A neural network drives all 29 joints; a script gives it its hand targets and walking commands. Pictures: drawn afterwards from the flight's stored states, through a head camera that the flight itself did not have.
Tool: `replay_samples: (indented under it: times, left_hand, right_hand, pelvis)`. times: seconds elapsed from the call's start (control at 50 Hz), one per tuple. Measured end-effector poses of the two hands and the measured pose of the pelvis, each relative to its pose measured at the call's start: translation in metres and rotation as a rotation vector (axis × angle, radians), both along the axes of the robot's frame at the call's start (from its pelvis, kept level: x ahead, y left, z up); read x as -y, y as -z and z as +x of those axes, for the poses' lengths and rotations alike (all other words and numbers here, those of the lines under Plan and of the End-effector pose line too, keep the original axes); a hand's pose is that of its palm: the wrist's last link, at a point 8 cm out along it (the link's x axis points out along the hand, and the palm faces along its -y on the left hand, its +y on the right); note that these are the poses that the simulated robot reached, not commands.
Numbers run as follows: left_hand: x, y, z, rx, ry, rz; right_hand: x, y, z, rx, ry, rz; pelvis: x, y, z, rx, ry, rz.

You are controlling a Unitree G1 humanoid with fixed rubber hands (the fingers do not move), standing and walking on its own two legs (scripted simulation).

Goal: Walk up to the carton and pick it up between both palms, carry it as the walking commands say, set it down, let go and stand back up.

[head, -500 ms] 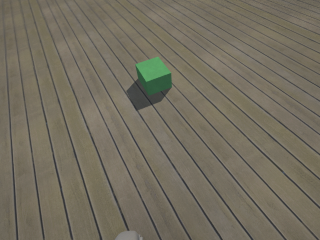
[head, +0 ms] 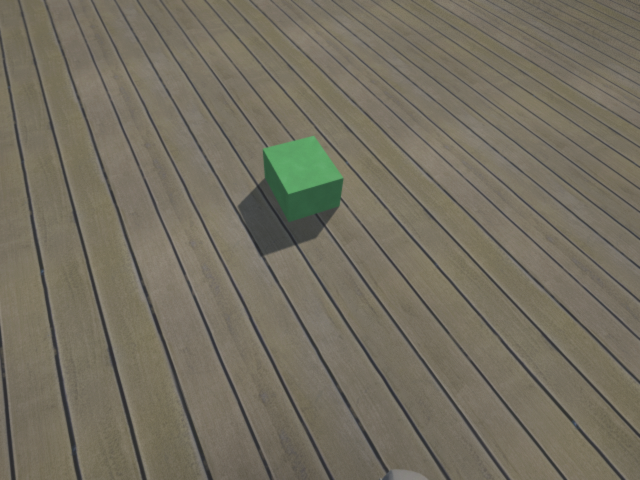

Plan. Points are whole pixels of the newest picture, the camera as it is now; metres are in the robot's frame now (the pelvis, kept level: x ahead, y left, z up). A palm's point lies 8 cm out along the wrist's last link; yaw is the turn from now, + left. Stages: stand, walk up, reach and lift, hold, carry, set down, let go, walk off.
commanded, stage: walk up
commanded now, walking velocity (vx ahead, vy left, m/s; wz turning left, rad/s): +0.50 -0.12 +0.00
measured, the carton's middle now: (301, 177) +1.28 +0.07 -0.69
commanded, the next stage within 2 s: none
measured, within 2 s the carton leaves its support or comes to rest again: neither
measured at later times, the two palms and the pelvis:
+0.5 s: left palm (200, 336) +0.33 +0.20 -0.11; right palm (524, 421) +0.22 -0.30 -0.15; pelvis +0.25 -0.06 +0.00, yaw +1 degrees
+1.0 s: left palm (167, 303) +0.40 +0.27 -0.15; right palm (416, 206) +0.63 -0.19 -0.13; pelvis +0.48 +0.04 -0.01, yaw +0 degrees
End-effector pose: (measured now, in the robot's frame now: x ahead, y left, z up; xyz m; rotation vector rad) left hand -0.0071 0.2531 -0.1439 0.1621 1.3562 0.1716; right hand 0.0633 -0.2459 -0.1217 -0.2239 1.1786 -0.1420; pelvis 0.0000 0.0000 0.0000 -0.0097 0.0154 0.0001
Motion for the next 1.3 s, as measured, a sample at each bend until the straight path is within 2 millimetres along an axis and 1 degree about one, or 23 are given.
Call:
replay_samples:
  times: [0.04, 0.1, 0.18, 0.22, 0.28, 0.34, 0.38, 0.4, 0.44, 0.54, 0.62, 0.7, 0.76, 0.82, 0.88, 0.94, 0.96, 1.0, 1.06, 1.12, 1.16, 1.22, 1.3]
  left_hand:
    - [-0.005, -0.005, 0.057, 0.082, 0.037, -0.006]
    - [-0.004, -0.013, 0.130, 0.171, 0.078, -0.022]
    - [0.015, -0.021, 0.210, 0.253, 0.127, -0.056]
    - [0.029, -0.025, 0.247, 0.289, 0.151, -0.075]
    - [0.053, -0.029, 0.301, 0.341, 0.183, -0.085]
    - [0.072, -0.029, 0.352, 0.385, 0.203, -0.061]
    - [0.078, -0.023, 0.377, 0.408, 0.189, -0.025]
    - [0.078, -0.021, 0.380, 0.398, 0.175, -0.004]
    - [0.071, -0.022, 0.369, 0.336, 0.126, 0.036]
    - [0.055, -0.036, 0.307, 0.119, -0.011, 0.100]
    - [0.059, -0.046, 0.265, -0.021, -0.090, 0.096]
    - [0.065, -0.052, 0.245, -0.126, -0.154, 0.075]
    - [0.064, -0.052, 0.248, -0.173, -0.188, 0.055]
    - [0.055, -0.047, 0.265, -0.203, -0.211, 0.036]
    - [0.037, -0.035, 0.293, -0.225, -0.217, 0.016]
    - [0.010, -0.010, 0.333, -0.242, -0.186, -0.010]
    - [0.000, -0.003, 0.352, -0.231, -0.168, -0.013]
    - [-0.018, 0.003, 0.404, -0.169, -0.118, -0.008]
    - [-0.040, 0.002, 0.487, -0.046, -0.044, -0.001]
    - [-0.050, -0.002, 0.557, 0.048, 0.007, -0.005]
    - [-0.050, -0.005, 0.594, 0.091, 0.030, -0.011]
    - [-0.041, -0.010, 0.636, 0.137, 0.057, -0.028]
    - [-0.015, -0.016, 0.681, 0.185, 0.093, -0.057]
  right_hand:
    - [0.003, -0.007, -0.026, -0.079, 0.058, -0.016]
    - [0.002, -0.014, -0.055, -0.184, 0.123, -0.023]
    - [-0.003, -0.019, -0.069, -0.284, 0.187, -0.010]
    - [-0.004, -0.018, -0.064, -0.315, 0.208, 0.005]
    - [-0.003, -0.009, -0.046, -0.354, 0.236, 0.035]
    - [0.006, 0.008, -0.017, -0.390, 0.251, 0.065]
    - [0.018, 0.024, 0.010, -0.408, 0.236, 0.079]
    - [0.025, 0.030, 0.029, -0.403, 0.221, 0.084]
    - [0.039, 0.034, 0.077, -0.349, 0.178, 0.086]
    - [0.061, 0.027, 0.214, -0.167, 0.051, 0.083]
    - [0.058, 0.017, 0.304, -0.067, -0.021, 0.094]
    - [0.040, 0.010, 0.378, 0.006, -0.078, 0.117]
    - [0.017, 0.005, 0.428, 0.050, -0.118, 0.138]
    - [-0.011, 0.002, 0.478, 0.089, -0.154, 0.151]
    - [-0.039, 0.001, 0.529, 0.132, -0.181, 0.142]
    - [-0.057, 0.005, 0.570, 0.190, -0.173, 0.093]
    - [-0.060, 0.006, 0.574, 0.187, -0.162, 0.072]
    - [-0.058, 0.004, 0.565, 0.147, -0.119, 0.040]
    - [-0.045, -0.004, 0.529, 0.040, -0.027, -0.012]
    - [-0.036, -0.014, 0.492, -0.069, 0.039, -0.046]
    - [-0.032, -0.018, 0.472, -0.131, 0.072, -0.058]
    - [-0.029, -0.022, 0.453, -0.201, 0.113, -0.062]
    - [-0.023, -0.019, 0.448, -0.248, 0.147, -0.042]
  pelvis:
    - [-0.002, -0.006, 0.019, 0.007, -0.005, -0.005]
    - [-0.002, -0.011, 0.046, 0.018, -0.012, -0.012]
    - [0.004, -0.013, 0.083, 0.027, -0.019, -0.012]
    - [0.009, -0.012, 0.103, 0.029, -0.020, -0.008]
    - [0.019, -0.007, 0.136, 0.025, -0.013, 0.004]
    - [0.034, 0.003, 0.174, 0.014, -0.015, 0.020]
    - [0.046, 0.016, 0.200, 0.007, -0.020, 0.027]
    - [0.051, 0.018, 0.209, 0.001, -0.018, 0.025]
    - [0.057, 0.015, 0.227, -0.003, -0.024, 0.033]
    - [0.062, -0.005, 0.272, 0.011, -0.022, 0.049]
    - [0.059, -0.014, 0.304, 0.016, -0.019, 0.059]
    - [0.048, -0.017, 0.336, 0.018, -0.017, 0.061]
    - [0.037, -0.016, 0.362, 0.018, -0.017, 0.056]
    - [0.021, -0.013, 0.391, 0.013, -0.016, 0.045]
    - [0.001, -0.005, 0.424, 0.001, -0.015, 0.029]
    - [-0.023, 0.012, 0.461, -0.007, -0.004, 0.006]
    - [-0.028, 0.014, 0.469, -0.007, -0.006, 0.010]
    - [-0.036, 0.011, 0.483, -0.006, 0.000, 0.004]
    - [-0.041, 0.000, 0.504, -0.001, 0.003, -0.010]
    - [-0.043, -0.008, 0.523, 0.007, -0.005, -0.024]
    - [-0.043, -0.011, 0.534, 0.012, -0.011, -0.030]
    - [-0.038, -0.013, 0.549, 0.017, -0.016, -0.032]
    - [-0.027, -0.014, 0.568, 0.022, -0.018, -0.025]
